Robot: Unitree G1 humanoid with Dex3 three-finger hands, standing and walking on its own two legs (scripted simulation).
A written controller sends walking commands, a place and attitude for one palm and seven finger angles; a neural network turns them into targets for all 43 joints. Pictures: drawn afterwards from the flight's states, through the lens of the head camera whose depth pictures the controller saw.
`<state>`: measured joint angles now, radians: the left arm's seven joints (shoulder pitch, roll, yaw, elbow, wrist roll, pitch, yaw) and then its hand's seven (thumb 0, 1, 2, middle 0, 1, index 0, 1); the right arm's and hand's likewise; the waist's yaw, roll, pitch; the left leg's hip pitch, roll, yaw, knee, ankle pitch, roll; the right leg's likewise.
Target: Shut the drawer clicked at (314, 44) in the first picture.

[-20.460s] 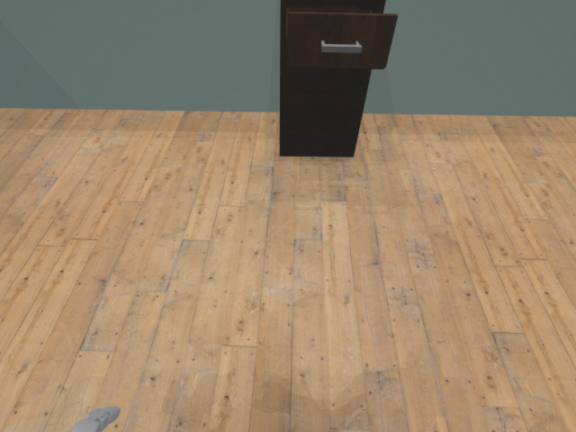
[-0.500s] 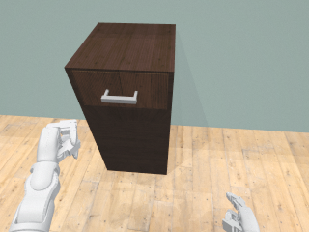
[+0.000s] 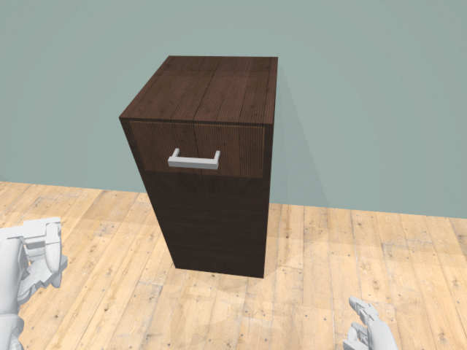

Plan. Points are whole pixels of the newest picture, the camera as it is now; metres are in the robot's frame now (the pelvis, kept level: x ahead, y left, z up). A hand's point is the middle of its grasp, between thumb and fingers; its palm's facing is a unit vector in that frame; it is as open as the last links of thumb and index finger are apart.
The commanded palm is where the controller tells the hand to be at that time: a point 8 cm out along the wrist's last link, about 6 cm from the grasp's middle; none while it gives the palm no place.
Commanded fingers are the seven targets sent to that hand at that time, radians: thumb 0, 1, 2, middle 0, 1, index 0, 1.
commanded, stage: draw the hand back to the body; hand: left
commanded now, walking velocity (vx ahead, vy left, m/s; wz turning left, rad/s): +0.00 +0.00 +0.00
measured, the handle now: (195, 158) +0.61 +0.19 -0.03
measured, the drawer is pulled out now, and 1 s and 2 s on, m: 0.00 0.00 0.00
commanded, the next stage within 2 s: step back with the hand held close in 0.10 s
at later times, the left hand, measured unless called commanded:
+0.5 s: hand (77, 258) +0.19 +0.24 +0.15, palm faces +0.28 -0.83 -0.48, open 3.2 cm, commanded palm +0.12 +0.28 +0.17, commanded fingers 0.00 0.90 0.90 -1.40 -1.60 -1.40 -1.60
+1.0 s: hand (13, 329) +0.10 +0.26 +0.15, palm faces +0.36 -0.78 -0.51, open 3.2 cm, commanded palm +0.03 +0.30 +0.17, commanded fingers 0.00 0.90 0.90 -1.40 -1.60 -1.40 -1.60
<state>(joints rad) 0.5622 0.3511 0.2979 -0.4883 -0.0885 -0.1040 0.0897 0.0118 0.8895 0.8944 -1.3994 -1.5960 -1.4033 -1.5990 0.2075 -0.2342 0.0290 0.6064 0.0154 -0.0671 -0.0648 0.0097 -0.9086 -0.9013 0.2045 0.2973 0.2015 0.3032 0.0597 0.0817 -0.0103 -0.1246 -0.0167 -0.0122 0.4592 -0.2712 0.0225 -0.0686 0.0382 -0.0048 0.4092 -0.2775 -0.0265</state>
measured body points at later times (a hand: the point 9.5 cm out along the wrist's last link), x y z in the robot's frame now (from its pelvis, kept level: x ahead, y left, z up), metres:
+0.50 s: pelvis -0.01 +0.01 +0.00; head +0.01 -0.02 +0.45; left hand +0.17 +0.28 +0.17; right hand +0.16 -0.24 -0.09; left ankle -0.01 +0.10 -0.74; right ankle -0.03 -0.10 -0.74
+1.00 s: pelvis -0.09 +0.02 -0.01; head -0.07 +0.01 +0.44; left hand +0.07 +0.30 +0.18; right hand +0.09 -0.22 -0.09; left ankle -0.01 +0.11 -0.74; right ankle -0.03 -0.10 -0.74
